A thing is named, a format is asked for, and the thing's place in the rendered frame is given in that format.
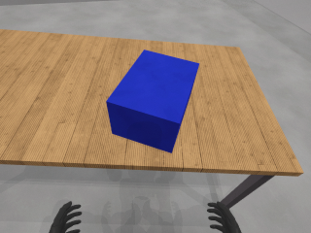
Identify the robot right hand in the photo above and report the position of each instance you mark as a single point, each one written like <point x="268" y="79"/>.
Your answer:
<point x="226" y="219"/>

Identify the robot left hand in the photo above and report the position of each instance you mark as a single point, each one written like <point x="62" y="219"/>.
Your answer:
<point x="59" y="224"/>

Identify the carton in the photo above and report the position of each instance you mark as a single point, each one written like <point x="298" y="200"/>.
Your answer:
<point x="149" y="104"/>

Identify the table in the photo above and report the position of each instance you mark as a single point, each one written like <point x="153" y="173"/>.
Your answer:
<point x="53" y="110"/>

